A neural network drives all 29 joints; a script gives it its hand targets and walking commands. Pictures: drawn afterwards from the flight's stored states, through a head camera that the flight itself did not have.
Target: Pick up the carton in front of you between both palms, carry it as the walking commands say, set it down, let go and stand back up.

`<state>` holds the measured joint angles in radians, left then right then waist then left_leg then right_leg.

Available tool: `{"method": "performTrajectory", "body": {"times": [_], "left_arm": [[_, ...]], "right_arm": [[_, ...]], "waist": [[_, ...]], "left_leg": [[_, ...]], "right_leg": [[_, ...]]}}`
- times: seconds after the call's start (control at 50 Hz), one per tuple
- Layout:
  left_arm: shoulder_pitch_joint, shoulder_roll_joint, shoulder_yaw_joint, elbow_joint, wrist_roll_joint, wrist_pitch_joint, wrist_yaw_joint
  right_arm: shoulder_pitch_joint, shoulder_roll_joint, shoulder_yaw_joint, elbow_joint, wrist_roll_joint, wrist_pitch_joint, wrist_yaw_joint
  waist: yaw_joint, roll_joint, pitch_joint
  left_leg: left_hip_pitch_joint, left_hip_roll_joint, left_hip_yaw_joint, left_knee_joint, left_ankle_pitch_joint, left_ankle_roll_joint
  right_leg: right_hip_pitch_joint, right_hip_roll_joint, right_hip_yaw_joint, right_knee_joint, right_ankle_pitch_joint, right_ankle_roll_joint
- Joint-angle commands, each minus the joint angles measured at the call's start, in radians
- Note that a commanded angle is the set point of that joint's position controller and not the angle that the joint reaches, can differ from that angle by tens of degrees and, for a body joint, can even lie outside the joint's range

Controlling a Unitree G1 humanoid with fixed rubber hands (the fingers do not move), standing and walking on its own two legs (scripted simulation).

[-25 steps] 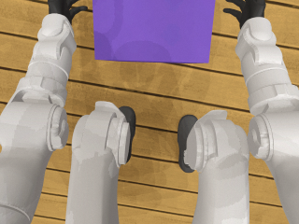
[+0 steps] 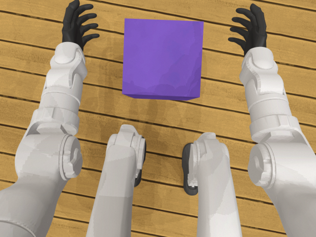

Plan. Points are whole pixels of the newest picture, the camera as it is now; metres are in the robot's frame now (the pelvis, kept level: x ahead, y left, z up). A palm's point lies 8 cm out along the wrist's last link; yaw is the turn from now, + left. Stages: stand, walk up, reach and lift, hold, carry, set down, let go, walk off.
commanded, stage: set down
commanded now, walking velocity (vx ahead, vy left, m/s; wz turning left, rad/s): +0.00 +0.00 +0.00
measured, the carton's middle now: (162, 67) +0.50 +0.04 -0.34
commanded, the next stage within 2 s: let go in 0.54 s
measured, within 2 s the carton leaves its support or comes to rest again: neither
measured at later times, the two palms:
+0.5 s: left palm (16, 5) +0.49 +0.24 +0.04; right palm (312, 12) +0.51 -0.16 +0.04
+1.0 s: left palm out of the picture +0.39 +0.25 +0.16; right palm out of the picture +0.41 -0.19 +0.16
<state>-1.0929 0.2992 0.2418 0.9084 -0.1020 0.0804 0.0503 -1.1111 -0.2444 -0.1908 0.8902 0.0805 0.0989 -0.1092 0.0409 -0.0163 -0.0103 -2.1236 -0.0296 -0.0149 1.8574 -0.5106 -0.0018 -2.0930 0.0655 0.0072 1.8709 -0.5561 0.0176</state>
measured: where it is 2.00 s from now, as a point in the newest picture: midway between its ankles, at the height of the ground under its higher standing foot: (162, 173)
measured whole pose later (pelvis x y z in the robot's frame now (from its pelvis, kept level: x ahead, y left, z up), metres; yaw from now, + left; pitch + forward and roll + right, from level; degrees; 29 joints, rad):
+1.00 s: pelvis +0.09 +0.01 +0.26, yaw +1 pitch +30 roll +0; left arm -0.29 0.22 0.17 0.61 0.02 0.02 -0.07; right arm -0.30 -0.16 -0.14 0.59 -0.04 0.03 -0.01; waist 0.02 0.00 -0.10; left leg -1.03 -0.03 -0.03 0.81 -0.31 0.01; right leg -1.00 0.03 0.04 0.81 -0.34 0.01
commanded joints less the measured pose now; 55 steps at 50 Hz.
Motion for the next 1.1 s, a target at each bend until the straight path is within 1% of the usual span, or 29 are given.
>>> {"method": "performTrajectory", "body": {"times": [0.0,0.1,0.18,0.34,0.46,0.5,0.56,0.64,0.68,0.72,0.78,0.84,0.98,1.08], "left_arm": [[-0.177,0.131,0.025,-0.138,0.006,-0.009,-0.007],[-0.146,0.137,0.032,-0.215,0.007,0.017,-0.026],[-0.112,0.127,0.039,-0.237,0.015,0.03,-0.043],[-0.05,0.098,0.062,-0.209,0.05,0.015,-0.071],[-0.014,0.087,0.08,-0.202,0.075,-0.002,-0.084],[-0.005,0.076,0.084,-0.183,0.083,-0.008,-0.089],[0.026,0.064,0.088,-0.174,0.107,-0.016,-0.096],[0.162,0.059,0.076,-0.2,0.15,-0.015,-0.106],[0.254,0.059,0.06,-0.234,0.174,-0.013,-0.11],[0.343,0.053,0.041,-0.285,0.184,-0.016,-0.114],[0.445,0.045,0.008,-0.357,0.173,-0.027,-0.117],[0.539,0.029,-0.021,-0.394,0.146,-0.045,-0.12],[0.845,-0.003,-0.075,-0.384,0.105,-0.091,-0.117],[1.033,-0.007,-0.108,-0.424,0.092,-0.12,-0.109]], "right_arm": [[-0.196,-0.09,-0.007,-0.148,-0.008,-0.005,0.0],[-0.167,-0.09,-0.013,-0.228,-0.017,0.022,0.004],[-0.129,-0.08,-0.023,-0.248,-0.027,0.035,0.014],[-0.051,-0.05,-0.046,-0.218,-0.049,0.021,0.039],[-0.015,-0.041,-0.056,-0.218,-0.065,0.004,0.051],[-0.006,-0.032,-0.06,-0.202,-0.071,-0.002,0.055],[0.032,-0.021,-0.069,-0.192,-0.097,-0.008,0.06],[0.175,-0.011,-0.067,-0.219,-0.148,-0.007,0.058],[0.272,-0.004,-0.056,-0.255,-0.171,-0.006,0.055],[0.366,0.006,-0.039,-0.305,-0.176,-0.012,0.057],[0.461,0.006,-0.014,-0.378,-0.162,-0.028,0.064],[0.554,0.004,0.007,-0.413,-0.14,-0.051,0.079],[0.853,0.005,0.046,-0.379,-0.115,-0.101,0.108],[1.031,-0.01,0.072,-0.408,-0.102,-0.129,0.119]], "waist": [[0.026,0.0,-1.049],[0.022,-0.004,-1.133],[0.016,0.0,-1.121],[0.013,0.014,-1.04],[0.015,0.009,-1.023],[0.015,0.007,-0.985],[0.011,0.006,-0.969],[0.006,0.007,-1.013],[0.005,0.012,-1.016],[0.006,0.019,-0.998],[0.003,0.029,-0.924],[-0.004,0.034,-0.829],[-0.016,0.044,-0.668],[-0.022,0.04,-0.547]], "left_leg": [[0.66,-0.026,0.06,-0.215,0.274,-0.029],[0.767,-0.035,0.066,-0.298,0.33,-0.031],[0.822,-0.038,0.064,-0.372,0.356,-0.034],[0.915,-0.035,0.05,-0.53,0.402,-0.035],[1.016,-0.032,0.038,-0.656,0.445,-0.032],[1.029,-0.028,0.032,-0.694,0.445,-0.032],[1.075,-0.024,0.027,-0.747,0.458,-0.032],[1.212,-0.023,0.023,-0.817,0.514,-0.027],[1.294,-0.024,0.021,-0.856,0.541,-0.022],[1.376,-0.024,0.016,-0.895,0.572,-0.019],[1.462,-0.018,0.0,-0.955,0.611,-0.014],[1.53,-0.008,-0.02,-1.002,0.645,-0.012],[1.699,0.007,-0.048,-1.093,0.773,-0.014],[1.812,0.009,-0.052,-1.186,0.819,-0.015]], "right_leg": [[0.522,0.032,-0.064,-0.222,0.202,0.015],[0.625,0.037,-0.069,-0.309,0.252,0.019],[0.675,0.037,-0.067,-0.384,0.279,0.022],[0.753,0.029,-0.048,-0.547,0.325,0.027],[0.862,0.021,-0.033,-0.675,0.373,0.029],[0.877,0.017,-0.028,-0.714,0.377,0.03],[0.922,0.012,-0.022,-0.771,0.391,0.03],[1.04,0.009,-0.02,-0.85,0.442,0.031],[1.098,0.008,-0.02,-0.891,0.461,0.03],[1.149,0.008,-0.019,-0.93,0.48,0.026],[1.204,0.004,-0.009,-0.988,0.507,0.019],[1.241,-0.002,0.001,-1.036,0.527,0.014],[1.352,-0.013,0.017,-1.14,0.589,0.01],[1.491,-0.017,0.024,-1.237,0.628,0.008]]}}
